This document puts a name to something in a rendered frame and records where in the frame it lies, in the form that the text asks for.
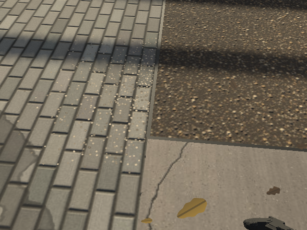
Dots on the robot right hand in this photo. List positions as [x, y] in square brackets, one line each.
[269, 223]

